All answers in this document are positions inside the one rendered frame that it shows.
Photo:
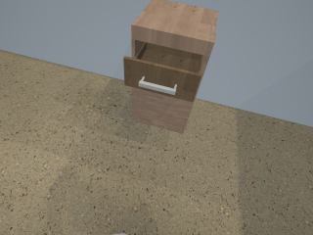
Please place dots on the drawer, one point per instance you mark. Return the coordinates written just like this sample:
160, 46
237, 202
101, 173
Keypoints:
164, 66

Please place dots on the handle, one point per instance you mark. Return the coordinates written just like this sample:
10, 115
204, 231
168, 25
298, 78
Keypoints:
157, 87

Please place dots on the cabinet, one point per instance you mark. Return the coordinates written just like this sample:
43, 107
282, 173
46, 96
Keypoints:
179, 26

